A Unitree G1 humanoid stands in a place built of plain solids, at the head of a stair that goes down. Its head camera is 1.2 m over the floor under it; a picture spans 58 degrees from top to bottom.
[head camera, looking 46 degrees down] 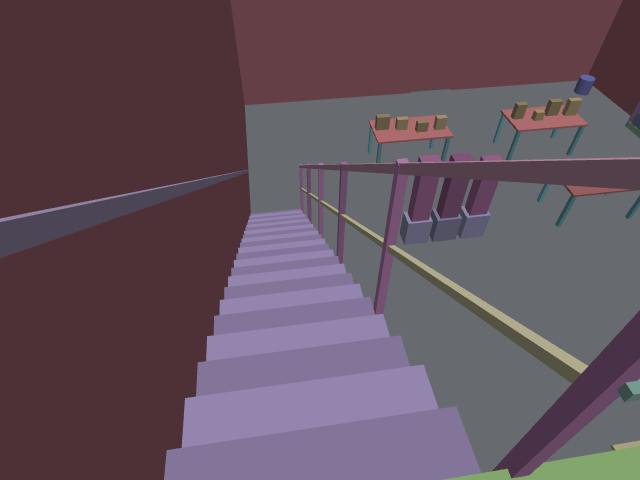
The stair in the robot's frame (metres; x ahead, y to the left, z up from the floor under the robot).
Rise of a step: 0.18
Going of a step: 0.24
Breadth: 0.91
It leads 8 degrees to the left of straight ahead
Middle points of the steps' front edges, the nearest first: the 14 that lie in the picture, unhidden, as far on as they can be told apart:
0.52 0.01 -0.17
0.76 0.04 -0.35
1.00 0.08 -0.52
1.23 0.12 -0.70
1.47 0.15 -0.87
1.71 0.19 -1.05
1.95 0.22 -1.22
2.19 0.26 -1.40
2.43 0.29 -1.57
2.66 0.33 -1.75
2.90 0.37 -1.92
3.14 0.40 -2.10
3.38 0.44 -2.27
3.62 0.47 -2.45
